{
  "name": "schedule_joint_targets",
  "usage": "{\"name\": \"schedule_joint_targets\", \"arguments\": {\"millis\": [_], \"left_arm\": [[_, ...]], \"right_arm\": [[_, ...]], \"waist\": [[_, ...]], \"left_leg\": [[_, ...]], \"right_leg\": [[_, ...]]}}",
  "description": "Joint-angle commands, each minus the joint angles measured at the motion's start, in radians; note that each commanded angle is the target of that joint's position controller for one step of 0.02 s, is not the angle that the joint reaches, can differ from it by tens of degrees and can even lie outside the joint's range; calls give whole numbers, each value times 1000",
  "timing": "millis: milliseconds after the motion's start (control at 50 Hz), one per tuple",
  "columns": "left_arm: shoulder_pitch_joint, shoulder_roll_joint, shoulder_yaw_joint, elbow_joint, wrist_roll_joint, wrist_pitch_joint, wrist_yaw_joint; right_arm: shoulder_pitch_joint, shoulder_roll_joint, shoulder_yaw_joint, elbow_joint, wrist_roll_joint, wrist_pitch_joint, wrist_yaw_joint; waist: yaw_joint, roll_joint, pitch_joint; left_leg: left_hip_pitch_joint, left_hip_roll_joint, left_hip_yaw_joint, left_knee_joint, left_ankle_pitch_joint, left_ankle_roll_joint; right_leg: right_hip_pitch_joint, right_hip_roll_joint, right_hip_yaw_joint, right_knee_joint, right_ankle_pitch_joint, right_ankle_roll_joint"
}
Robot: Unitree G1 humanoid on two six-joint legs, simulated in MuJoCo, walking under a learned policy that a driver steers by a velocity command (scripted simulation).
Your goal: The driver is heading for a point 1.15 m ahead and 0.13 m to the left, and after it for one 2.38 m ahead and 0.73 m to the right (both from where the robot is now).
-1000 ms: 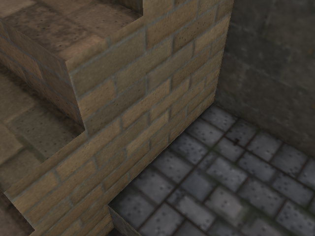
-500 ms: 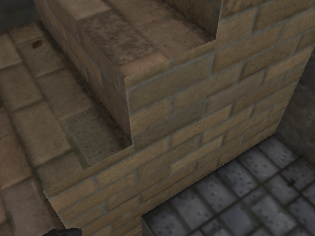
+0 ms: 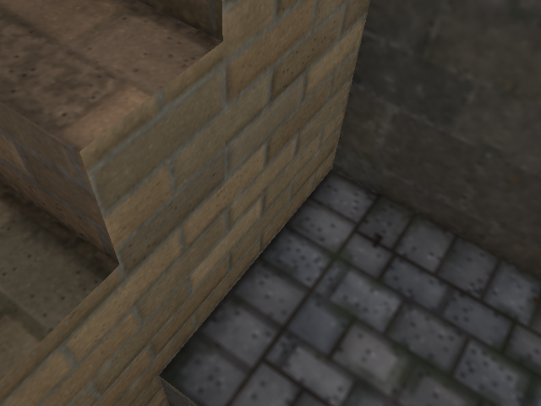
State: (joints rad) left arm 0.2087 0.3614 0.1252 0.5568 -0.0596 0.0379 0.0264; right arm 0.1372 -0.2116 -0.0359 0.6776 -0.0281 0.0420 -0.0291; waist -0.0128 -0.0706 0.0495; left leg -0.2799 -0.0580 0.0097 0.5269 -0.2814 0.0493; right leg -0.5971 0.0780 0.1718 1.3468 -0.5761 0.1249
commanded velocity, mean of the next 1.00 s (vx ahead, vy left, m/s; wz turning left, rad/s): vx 0.13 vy -0.21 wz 0.32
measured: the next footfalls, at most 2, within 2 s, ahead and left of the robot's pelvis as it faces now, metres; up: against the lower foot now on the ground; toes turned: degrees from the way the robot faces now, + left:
right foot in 0.34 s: -0.02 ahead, -0.16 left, +0.00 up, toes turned +0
left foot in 0.74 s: +0.03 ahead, -0.03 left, +0.00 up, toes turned +20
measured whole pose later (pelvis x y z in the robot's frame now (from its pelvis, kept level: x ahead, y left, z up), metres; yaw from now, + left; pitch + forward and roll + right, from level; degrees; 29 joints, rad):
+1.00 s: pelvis +0.06 -0.11 +0.01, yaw +24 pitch +1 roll -3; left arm 0.09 0.12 -0.04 0.59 0.02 0.08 0.08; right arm 0.31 -0.26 -0.01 0.86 -0.05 0.01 -0.06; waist 0.04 0.00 0.06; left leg -0.21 -0.02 -0.06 0.55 -0.34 0.06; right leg -1.17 0.03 0.03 2.34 -0.58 -0.04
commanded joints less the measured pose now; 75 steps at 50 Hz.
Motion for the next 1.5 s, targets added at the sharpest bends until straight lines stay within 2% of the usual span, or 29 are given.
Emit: {"name": "schedule_joint_targets", "arguments": {"millis": [20,100,120,220,240,300,340,380,420,460,480,540,600,680,720,740,760,780,820,920,980,1040,1100,1220,1260,1280,1340,1420,1500], "left_arm": [[25,130,15,-107,10,13,-10],[-104,33,-36,-183,32,19,-28],[-67,32,-33,-118,146,70,-44],[-107,-51,-69,-113,91,96,-59],[-164,-136,-88,-140,39,55,-32],[-81,-104,-82,-22,79,39,-4],[54,-25,-68,44,89,28,-34],[-61,7,-46,-16,87,45,-4],[-33,-56,-45,-20,99,20,-22],[4,-73,-44,-12,97,-23,-48],[29,-110,-73,29,93,-28,-63],[31,-61,-61,8,133,-25,-64],[55,-105,-78,46,126,-39,-37],[11,-37,-55,56,106,-10,3],[4,-8,-49,58,72,9,12],[-4,-61,-69,33,91,4,-3],[65,-140,-95,-15,80,-2,-32],[47,-34,-69,20,110,-16,-37],[-76,-60,-77,-6,136,0,-3],[-149,-227,-155,-53,99,21,43],[-185,-218,-182,-51,55,32,62],[-245,-198,-176,-57,59,67,65],[-262,-237,-178,-42,49,59,25],[95,-112,-141,88,67,99,-66],[56,51,-84,95,62,108,-53],[-39,83,-66,86,50,95,-50],[-188,-32,-89,113,115,74,-8],[0,-13,-80,128,100,26,-9],[-15,-38,-85,46,100,10,-29]], "right_arm": [[-135,-100,-5,-135,20,-12,-35],[36,-186,-19,-92,-5,3,-62],[93,-194,-40,-52,-23,-28,-26],[28,-103,20,-2,-11,-62,-11],[23,-68,34,-3,11,-51,-29],[81,-128,11,25,40,-22,-49],[132,-197,-42,29,25,-37,11],[100,-190,-31,-25,30,-72,-10],[15,-219,-44,-55,31,-75,-39],[20,-181,-45,-83,50,-63,-61],[-71,-152,-64,-77,18,-19,-36],[-63,-94,-62,-115,14,8,-30],[-19,-89,-70,-112,-5,7,-55],[80,-80,-67,-102,26,16,-37],[275,-114,-79,-23,-6,11,-24],[254,-158,-84,-28,9,19,-19],[230,-334,-122,-103,9,27,-47],[210,-336,-134,-126,-2,34,-60],[151,-272,-97,-87,-9,15,-62],[203,-188,-23,96,-18,-49,-33],[139,-166,19,146,-32,-47,-28],[229,-258,-11,180,-29,-44,-40],[333,-233,-23,218,-20,-42,-66],[90,-308,-56,122,24,-36,-64],[-190,-216,-50,-4,-18,-15,2],[-214,-96,-24,-84,-45,-18,10],[-40,-114,-12,-91,-36,-38,-24],[-96,-140,-11,-67,-19,-40,-57],[68,-217,-56,27,64,-5,-75]], "waist": [[26,124,-48],[-26,89,-103],[-52,66,-80],[3,241,-70],[36,246,-67],[28,329,-59],[7,318,-99],[4,100,-131],[59,98,-105],[56,5,-29],[44,71,33],[61,-182,11],[30,-47,-11],[-55,-64,-162],[-149,43,-215],[-127,194,-175],[-56,431,-271],[-104,239,-268],[-45,86,-8],[33,129,-69],[62,68,-30],[-3,203,6],[-34,239,-58],[177,267,-246],[276,-313,-206],[204,-323,-95],[-17,-97,80],[100,24,58],[84,72,14]], "left_leg": [[35,283,-129,-165,473,163],[184,305,-128,-161,494,203],[272,354,-162,-113,618,175],[161,317,-146,-214,235,137],[122,278,-167,-248,152,143],[76,242,-152,-204,397,110],[67,245,-195,-172,314,28],[-88,256,-319,-250,-53,17],[-94,233,-284,-231,-234,9],[-145,175,-234,-151,-258,2],[-192,92,-96,12,-167,-28],[-324,-2,81,455,-261,-24],[-356,49,78,682,-351,-44],[-84,16,108,240,-183,2],[278,13,88,-49,135,27],[444,81,-104,-54,191,27],[462,442,-653,-82,481,199],[372,469,-729,-210,314,328],[160,383,-582,-170,229,315],[185,270,-286,-63,468,183],[47,250,-136,-157,423,96],[184,345,-170,-312,672,144],[430,383,-19,-253,1161,105],[176,386,176,157,1730,110],[-416,-39,48,993,-91,25],[-541,-27,-131,1292,-158,40],[-514,12,-109,1283,-111,17],[-628,38,-73,1275,-133,-12],[-174,12,93,503,-82,-56]], "right_leg": [[-101,-72,-75,437,87,58],[-153,-57,-79,299,182,33],[-192,-1,-107,368,132,-31],[36,-12,5,-236,87,-75],[142,-95,66,-526,86,-64],[430,-50,-151,-942,244,-55],[525,-31,-180,-985,483,-123],[640,-101,-116,-881,422,-115],[542,-73,-159,-891,151,-121],[494,-105,-124,-996,56,-158],[458,-162,-99,-1038,167,-206],[436,-311,-18,-1130,259,-333],[465,-327,-186,-988,802,-393],[532,-274,-327,-749,1372,-307],[253,-188,-429,-385,886,-237],[-121,-99,-415,-74,59,-196],[-305,-56,-234,360,18,-112],[-340,-61,-133,533,128,-62],[-521,-62,-164,826,177,-48],[-712,-31,-138,1248,-34,-166],[-574,-80,-164,837,-17,-182],[-577,-109,-222,621,-109,-171],[-583,-126,-280,504,-124,-219],[146,69,-253,-24,-194,-317],[179,-129,757,-1028,-525,-529],[116,-163,807,-1109,-511,-529],[-163,-111,465,-901,-298,-384],[88,-77,342,-990,78,-382],[95,-1,41,-1146,297,-187]]}}
Keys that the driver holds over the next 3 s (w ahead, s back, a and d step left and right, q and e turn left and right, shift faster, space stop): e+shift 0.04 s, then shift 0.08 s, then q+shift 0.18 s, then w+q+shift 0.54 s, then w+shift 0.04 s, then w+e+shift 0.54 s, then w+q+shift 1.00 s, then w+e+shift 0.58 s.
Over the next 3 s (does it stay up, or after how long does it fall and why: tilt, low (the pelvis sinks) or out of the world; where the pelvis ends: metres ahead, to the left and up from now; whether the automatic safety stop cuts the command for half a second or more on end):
stays up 0.27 -0.36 0.22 its command is cut before an obstacle after 0.3 s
